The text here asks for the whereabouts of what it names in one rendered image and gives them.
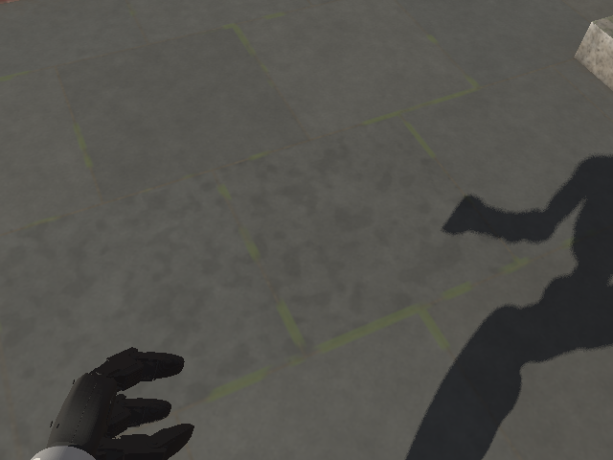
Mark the left robot hand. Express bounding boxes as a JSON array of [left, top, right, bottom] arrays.
[[46, 347, 194, 460]]

